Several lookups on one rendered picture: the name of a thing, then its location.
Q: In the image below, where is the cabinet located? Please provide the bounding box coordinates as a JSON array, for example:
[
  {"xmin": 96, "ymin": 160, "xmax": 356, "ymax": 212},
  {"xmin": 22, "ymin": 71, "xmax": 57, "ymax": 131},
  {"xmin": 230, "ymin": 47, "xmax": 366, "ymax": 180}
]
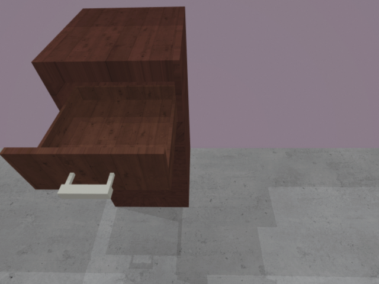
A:
[{"xmin": 32, "ymin": 7, "xmax": 190, "ymax": 207}]

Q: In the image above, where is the handle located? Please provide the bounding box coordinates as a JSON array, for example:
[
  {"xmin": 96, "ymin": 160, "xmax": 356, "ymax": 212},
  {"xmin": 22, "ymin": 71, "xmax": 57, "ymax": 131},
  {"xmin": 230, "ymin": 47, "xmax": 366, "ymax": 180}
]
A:
[{"xmin": 57, "ymin": 173, "xmax": 115, "ymax": 199}]

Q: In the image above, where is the drawer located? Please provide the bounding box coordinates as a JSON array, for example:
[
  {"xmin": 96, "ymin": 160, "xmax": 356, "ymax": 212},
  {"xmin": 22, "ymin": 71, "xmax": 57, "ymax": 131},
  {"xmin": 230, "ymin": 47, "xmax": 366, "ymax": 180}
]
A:
[{"xmin": 0, "ymin": 85, "xmax": 177, "ymax": 190}]

